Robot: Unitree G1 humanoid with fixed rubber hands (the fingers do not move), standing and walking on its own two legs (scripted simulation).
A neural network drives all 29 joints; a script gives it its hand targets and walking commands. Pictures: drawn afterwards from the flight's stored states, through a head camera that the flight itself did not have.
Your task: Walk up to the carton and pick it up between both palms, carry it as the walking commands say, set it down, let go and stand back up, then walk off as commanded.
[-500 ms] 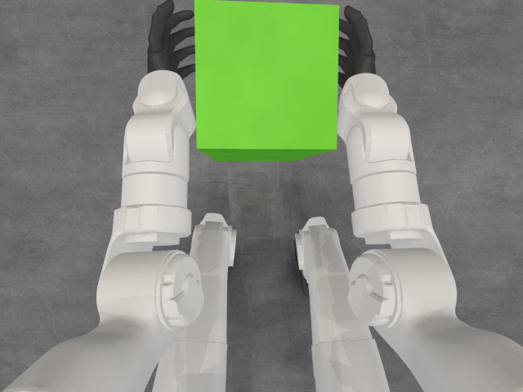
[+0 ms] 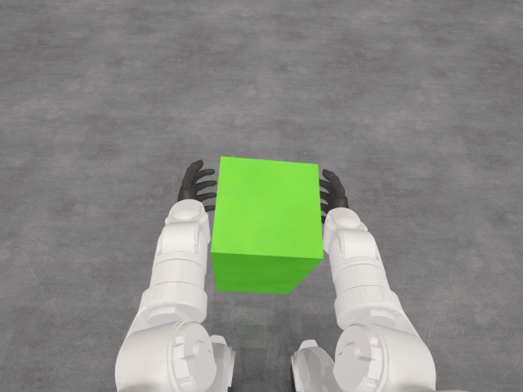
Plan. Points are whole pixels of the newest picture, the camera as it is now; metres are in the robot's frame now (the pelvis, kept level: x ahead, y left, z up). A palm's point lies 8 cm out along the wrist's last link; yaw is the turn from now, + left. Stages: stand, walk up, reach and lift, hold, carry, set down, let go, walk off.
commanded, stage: reach and lift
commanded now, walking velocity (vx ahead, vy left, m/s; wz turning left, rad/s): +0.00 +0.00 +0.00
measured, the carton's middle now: (259, 236) +0.38 +0.02 -0.07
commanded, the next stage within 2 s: none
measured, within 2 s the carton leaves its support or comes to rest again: neither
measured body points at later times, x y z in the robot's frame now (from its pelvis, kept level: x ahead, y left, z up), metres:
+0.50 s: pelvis +0.05 +0.00 +0.06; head +0.12 +0.00 +0.50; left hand +0.40 +0.13 +0.05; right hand +0.40 -0.11 +0.04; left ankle +0.09 +0.14 -0.67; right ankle +0.08 -0.15 -0.67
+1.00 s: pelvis +0.05 -0.01 +0.07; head +0.01 +0.00 +0.52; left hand +0.37 +0.13 +0.12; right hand +0.37 -0.11 +0.11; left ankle +0.09 +0.14 -0.67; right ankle +0.08 -0.15 -0.67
